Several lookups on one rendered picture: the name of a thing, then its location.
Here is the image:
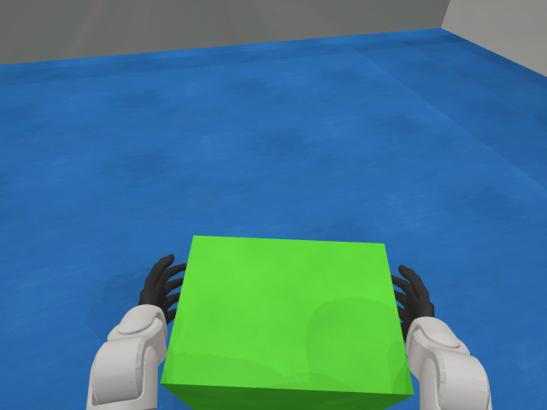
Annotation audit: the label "robot right forearm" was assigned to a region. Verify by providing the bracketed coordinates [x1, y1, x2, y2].
[405, 317, 492, 410]

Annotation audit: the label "carton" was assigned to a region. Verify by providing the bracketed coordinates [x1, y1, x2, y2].
[161, 236, 415, 410]

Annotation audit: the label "robot left forearm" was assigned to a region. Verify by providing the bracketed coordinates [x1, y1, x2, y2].
[86, 304, 168, 410]

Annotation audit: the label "right robot hand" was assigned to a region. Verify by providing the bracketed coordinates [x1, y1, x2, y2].
[391, 265, 435, 343]

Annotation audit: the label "left robot hand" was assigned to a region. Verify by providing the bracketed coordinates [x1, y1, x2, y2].
[138, 254, 187, 325]

